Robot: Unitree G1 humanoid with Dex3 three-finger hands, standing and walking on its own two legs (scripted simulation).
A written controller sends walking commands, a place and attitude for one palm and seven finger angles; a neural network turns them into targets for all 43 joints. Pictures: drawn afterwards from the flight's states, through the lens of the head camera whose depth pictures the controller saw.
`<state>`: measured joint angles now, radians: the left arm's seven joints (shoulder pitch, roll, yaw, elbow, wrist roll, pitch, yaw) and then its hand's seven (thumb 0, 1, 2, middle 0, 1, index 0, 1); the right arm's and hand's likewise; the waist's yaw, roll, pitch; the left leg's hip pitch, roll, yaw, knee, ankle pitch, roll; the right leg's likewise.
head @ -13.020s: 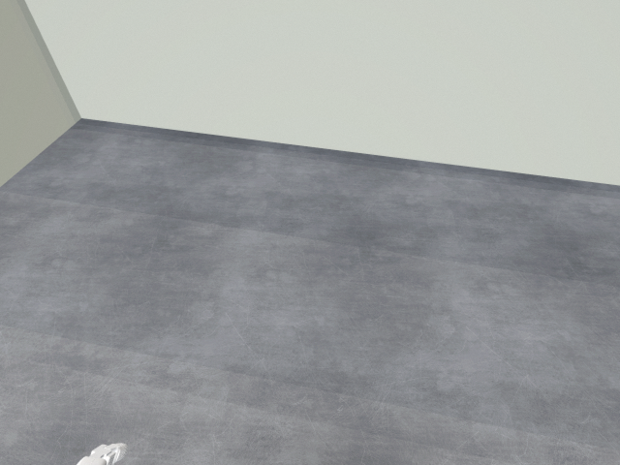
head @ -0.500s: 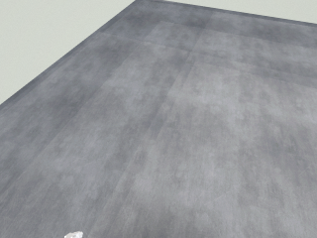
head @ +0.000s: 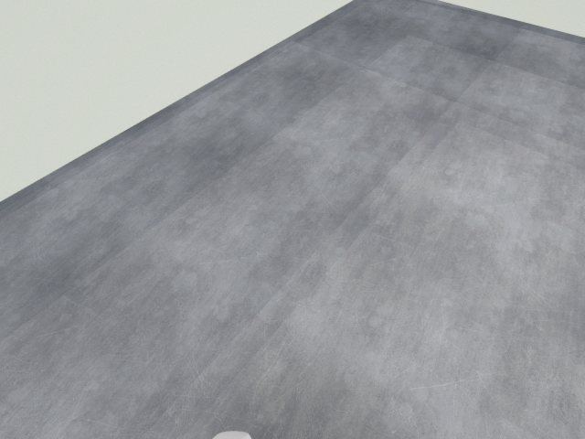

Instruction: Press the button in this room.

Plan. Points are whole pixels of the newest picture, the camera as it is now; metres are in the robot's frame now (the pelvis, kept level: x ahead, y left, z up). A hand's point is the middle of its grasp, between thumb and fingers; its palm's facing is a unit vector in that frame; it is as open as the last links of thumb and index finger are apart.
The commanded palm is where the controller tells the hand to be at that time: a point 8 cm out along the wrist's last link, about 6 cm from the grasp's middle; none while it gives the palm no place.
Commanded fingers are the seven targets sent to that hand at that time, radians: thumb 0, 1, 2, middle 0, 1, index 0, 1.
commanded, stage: turn or walk to find it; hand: left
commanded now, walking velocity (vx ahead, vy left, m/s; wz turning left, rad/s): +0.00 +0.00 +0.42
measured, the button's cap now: out of the picture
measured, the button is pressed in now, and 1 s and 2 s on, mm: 0 0 0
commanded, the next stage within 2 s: none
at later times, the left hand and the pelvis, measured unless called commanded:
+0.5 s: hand out of the picture +0.03 +0.25 -0.16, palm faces +0.21 -0.95 -0.25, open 7.3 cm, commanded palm none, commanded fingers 0.00 0.90 0.90 -0.20 -0.30 -0.20 -0.30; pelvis -0.02 +0.03 +0.00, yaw +11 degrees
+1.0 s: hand out of the picture -0.09 +0.20 -0.17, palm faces +0.46 -0.85 -0.25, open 7.3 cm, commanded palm none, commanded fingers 0.00 0.90 0.90 -0.20 -0.30 -0.20 -0.30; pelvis -0.04 +0.01 -0.01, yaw +27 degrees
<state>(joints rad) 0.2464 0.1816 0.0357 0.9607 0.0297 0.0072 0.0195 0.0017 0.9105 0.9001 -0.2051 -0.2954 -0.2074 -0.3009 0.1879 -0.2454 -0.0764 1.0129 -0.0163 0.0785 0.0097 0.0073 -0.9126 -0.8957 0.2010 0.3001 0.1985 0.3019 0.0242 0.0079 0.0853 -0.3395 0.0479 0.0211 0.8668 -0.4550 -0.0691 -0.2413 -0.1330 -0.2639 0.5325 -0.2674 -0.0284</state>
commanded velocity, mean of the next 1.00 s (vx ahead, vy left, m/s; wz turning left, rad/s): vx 0.00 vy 0.00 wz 0.42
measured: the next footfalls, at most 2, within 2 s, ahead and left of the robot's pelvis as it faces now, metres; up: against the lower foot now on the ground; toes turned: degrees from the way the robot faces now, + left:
left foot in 0.10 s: +0.01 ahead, +0.14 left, +0.00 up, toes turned +7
right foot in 0.58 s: +0.03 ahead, -0.10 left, +0.00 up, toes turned +10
